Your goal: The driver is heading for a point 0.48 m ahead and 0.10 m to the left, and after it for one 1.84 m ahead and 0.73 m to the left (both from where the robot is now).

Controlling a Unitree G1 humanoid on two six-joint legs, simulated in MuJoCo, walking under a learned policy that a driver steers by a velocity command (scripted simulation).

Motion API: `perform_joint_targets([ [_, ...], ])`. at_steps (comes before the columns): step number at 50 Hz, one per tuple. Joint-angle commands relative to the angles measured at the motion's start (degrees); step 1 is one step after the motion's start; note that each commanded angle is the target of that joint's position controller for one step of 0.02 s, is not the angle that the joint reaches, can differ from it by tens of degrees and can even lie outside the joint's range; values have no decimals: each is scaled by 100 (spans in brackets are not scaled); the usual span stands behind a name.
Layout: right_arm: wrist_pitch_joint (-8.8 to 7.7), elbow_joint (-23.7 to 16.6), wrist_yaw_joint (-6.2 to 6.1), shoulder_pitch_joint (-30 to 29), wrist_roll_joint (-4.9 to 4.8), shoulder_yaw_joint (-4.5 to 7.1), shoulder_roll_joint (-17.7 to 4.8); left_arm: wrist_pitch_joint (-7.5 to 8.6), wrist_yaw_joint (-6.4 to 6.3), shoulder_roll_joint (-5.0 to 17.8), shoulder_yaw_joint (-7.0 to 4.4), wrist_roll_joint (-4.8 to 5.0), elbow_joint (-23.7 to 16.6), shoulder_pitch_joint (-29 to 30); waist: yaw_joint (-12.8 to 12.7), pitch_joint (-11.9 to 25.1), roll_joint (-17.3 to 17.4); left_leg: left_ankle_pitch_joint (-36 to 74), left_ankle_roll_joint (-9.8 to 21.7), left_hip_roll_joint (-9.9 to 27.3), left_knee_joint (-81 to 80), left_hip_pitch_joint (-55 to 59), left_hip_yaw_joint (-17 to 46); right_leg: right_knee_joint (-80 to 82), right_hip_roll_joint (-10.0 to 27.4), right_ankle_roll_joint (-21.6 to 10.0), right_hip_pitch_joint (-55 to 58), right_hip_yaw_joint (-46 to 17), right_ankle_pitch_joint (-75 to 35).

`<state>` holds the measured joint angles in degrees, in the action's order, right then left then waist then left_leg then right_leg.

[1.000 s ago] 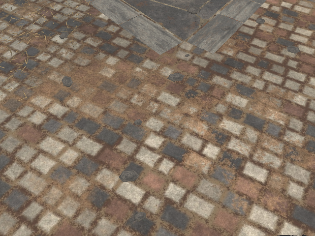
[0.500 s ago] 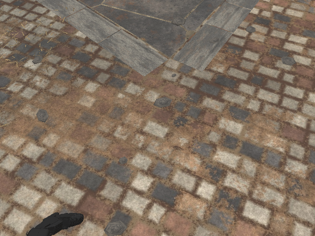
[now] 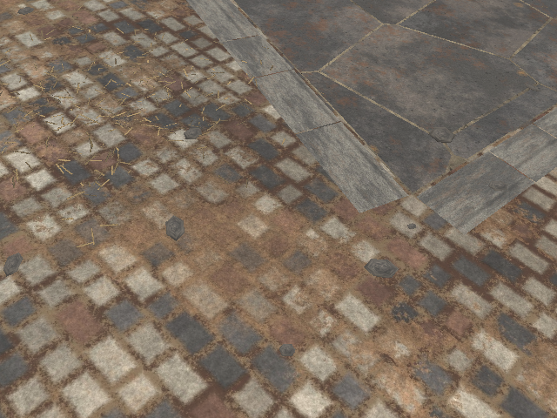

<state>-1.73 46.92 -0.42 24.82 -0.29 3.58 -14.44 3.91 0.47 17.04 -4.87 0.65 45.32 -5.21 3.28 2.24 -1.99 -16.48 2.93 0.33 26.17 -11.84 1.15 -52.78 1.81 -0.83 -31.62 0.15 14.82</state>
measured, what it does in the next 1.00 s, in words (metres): walks ahead, turning left: right foot, then left foot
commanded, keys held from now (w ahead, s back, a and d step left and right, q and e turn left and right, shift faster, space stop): w+q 1.00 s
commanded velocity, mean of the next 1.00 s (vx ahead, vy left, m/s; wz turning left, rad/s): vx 0.48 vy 0.00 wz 0.59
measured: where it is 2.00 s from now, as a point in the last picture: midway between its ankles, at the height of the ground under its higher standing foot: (91, 268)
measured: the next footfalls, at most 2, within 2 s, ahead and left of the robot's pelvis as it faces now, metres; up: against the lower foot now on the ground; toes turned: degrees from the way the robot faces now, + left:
right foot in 0.34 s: +0.34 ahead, -0.13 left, +0.00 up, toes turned +14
left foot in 0.82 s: +0.53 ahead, +0.23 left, +0.00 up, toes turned +32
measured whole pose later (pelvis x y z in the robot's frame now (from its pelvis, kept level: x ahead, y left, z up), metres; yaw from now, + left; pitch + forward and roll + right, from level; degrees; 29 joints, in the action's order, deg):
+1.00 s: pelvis +0.49 +0.13 -0.01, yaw +35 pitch +1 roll +0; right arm -2.4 35.9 1.6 15.9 -0.3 3.7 -16.6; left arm 6.1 1.0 18.0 -2.9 0.3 44.7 -7.5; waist 0.8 -4.6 -1.1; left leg -9.4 5.5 -5.4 26.7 -18.4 1.2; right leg -64.9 5.0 0.2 -29.5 -2.8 19.5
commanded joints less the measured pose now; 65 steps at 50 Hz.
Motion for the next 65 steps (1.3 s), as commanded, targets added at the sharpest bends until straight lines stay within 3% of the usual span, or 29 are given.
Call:
perform_joint_targets([
  [1,-198,-422,-95,-61,-27,165,-840,213,27,439,-126,-93,-457,799,-128,-416,777,-81,825,1248,-1764,974,1913,399,72,102,-1398,-310,-1034],
  [6,-188,-335,-170,409,-47,215,-897,227,113,174,-32,-1,-583,1315,84,-451,957,810,736,1004,-1591,995,1457,1640,-167,237,-902,-271,-1717],
  [11,-88,-270,-193,609,-131,277,-970,325,231,187,35,46,-838,1856,293,-687,1026,1014,792,1104,-1236,1015,1744,2352,-241,257,-594,-240,-1483],
  [14,-23,-338,-211,341,-145,326,-1061,393,236,423,-35,68,-778,1430,21,-585,1253,1560,651,1180,-904,885,1967,2567,-294,124,282,-220,-1171],
  [16,-8,-484,-196,29,-110,294,-960,425,158,761,-200,22,-475,283,-558,40,1231,2833,407,782,156,604,1745,2832,-326,-160,1914,-114,-1152],
  [17,-24,-676,-163,-188,-19,202,-739,426,104,1065,-287,-71,-315,-795,-1051,974,832,2301,206,423,1685,-255,1490,2578,460,-523,3678,-825,-929],
  [18,-105,-852,-142,531,-80,24,-74,350,75,1543,-394,-153,-155,-1576,-812,2091,-1123,-725,-216,-449,3853,-2396,903,2868,2007,-1386,5951,-3429,139],
  [19,-162,-753,-151,750,-252,73,-475,335,108,1069,-257,-77,-127,-1426,-724,1999,-1578,-1643,-220,-191,4867,-3134,1078,3562,2294,-1516,5762,-4582,1022],
  [20,-162,-766,-140,181,-298,193,-920,296,73,638,-141,-30,-208,-1024,-770,975,-975,-1195,-210,120,5089,-3435,959,3664,2056,-1269,4888,-3608,1035],
  [21,-145,-821,-142,-253,-233,207,-978,250,46,481,-89,-44,-218,-729,-706,423,-428,-735,-201,390,4942,-3251,733,3695,1806,-1104,4028,-2666,378],
  [22,-138,-878,-128,-521,-143,219,-908,218,45,343,-50,-83,-170,-529,-598,51,-237,-465,-190,537,4668,-3023,674,3840,1559,-1019,3311,-2100,-227],
  [24,-50,-930,-58,-510,-153,217,-678,248,31,274,-25,-150,-78,-369,-367,-158,-447,-223,-148,754,4336,-2581,625,4136,1305,-957,2622,-1358,-716],
  [27,38,-1151,-18,-829,-138,144,-438,326,25,467,-84,-74,67,-377,-311,-409,-289,2,-203,833,3789,-2808,500,4439,1388,-1103,2378,-744,-1456],
  [33,-60,-1467,217,-1779,-114,36,-380,242,-15,804,-130,-23,146,-525,-601,-543,-66,1677,-150,664,1849,-2529,-4,4453,1165,-871,2623,479,-2046],
  [37,-37,-1760,338,-2272,-121,65,-515,104,-33,1103,-193,89,257,-872,-675,-652,-92,1327,72,446,1160,-2419,-314,4108,1382,-673,3341,791,-2747],
  [39,4,-1772,342,-1963,-78,189,-763,18,-67,1302,-248,137,248,-893,-395,-338,-281,729,298,50,1066,-1754,-637,3254,1387,-555,3604,1010,-4532],
  [41,67,-1343,253,-313,-101,510,-1295,-58,-118,1178,-185,118,209,-898,506,511,-91,953,688,-406,655,633,-692,946,1096,-274,2757,1268,-4856],
  [42,120,-1239,121,239,-138,659,-1875,-22,-101,622,-1,-125,20,-1141,454,974,1135,779,1224,806,507,2420,1331,-1146,591,25,807,1319,-1564],
  [43,17,-1491,169,-50,-128,593,-2061,178,-18,340,156,-116,-256,-1251,24,1896,1891,-314,2214,1895,-614,3459,4579,-2660,-446,166,-804,93,1915],
  [44,-78,-1521,237,-75,-85,440,-1528,329,67,917,21,86,-352,-612,376,1698,1079,-571,1883,1815,-944,3319,4319,-2859,-113,58,-1391,-603,1565],
  [45,-143,-1481,241,-247,-52,375,-1354,408,102,895,45,186,-464,-340,264,941,881,-237,1667,1629,-946,2592,3513,-2535,93,-56,-1519,-508,1116],
  [46,-169,-1497,235,-620,-57,333,-1227,430,59,777,74,83,-417,-330,-28,495,302,398,1481,1376,-944,1714,2896,-1981,333,-54,-1219,-510,728],
  [48,-187,-1626,185,-1092,36,238,-1013,317,35,841,17,-35,-331,-518,-389,214,440,1396,1356,1086,-1108,647,2259,-1334,554,28,-489,-541,379],
  [50,-220,-1595,132,-1119,10,239,-1044,201,28,707,34,-115,-321,-566,-470,143,420,1925,1422,976,-1245,179,1966,-912,495,214,-274,-425,183],
  [53,-235,-1433,13,-938,-8,244,-1088,134,20,451,135,-158,-412,-124,-338,-76,443,2074,1312,775,-1375,-86,1374,173,419,442,-322,-300,-806],
  [56,-236,-1238,-16,-693,-24,231,-1088,162,77,302,223,-114,-517,444,-58,-233,586,1493,1035,575,-1376,-230,1028,1413,222,460,87,-214,-1992],
  [61,-225,-900,21,-298,-69,244,-1129,237,180,522,175,-30,-734,921,143,-498,697,1080,953,988,-1075,435,1416,2174,107,194,3,-280,-1846],
  [64,-141,-792,-1,-320,-60,260,-1147,288,212,650,106,-32,-693,579,-72,-469,901,1787,806,1173,-684,872,1600,2403,8,-80,332,-139,-1154],
  [65,-112,-802,-8,-407,-58,236,-1095,306,192,747,34,-54,-562,126,-331,-248,884,2572,684,980,-202,893,1462,2599,-138,-219,950,30,-1119],
])
Velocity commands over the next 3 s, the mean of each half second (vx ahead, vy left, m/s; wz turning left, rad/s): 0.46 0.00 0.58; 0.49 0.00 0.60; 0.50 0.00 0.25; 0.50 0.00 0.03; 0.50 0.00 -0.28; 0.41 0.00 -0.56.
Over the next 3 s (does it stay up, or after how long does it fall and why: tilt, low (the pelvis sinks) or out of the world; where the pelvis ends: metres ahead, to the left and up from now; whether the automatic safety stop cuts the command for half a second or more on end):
stays up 1.43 0.75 -0.02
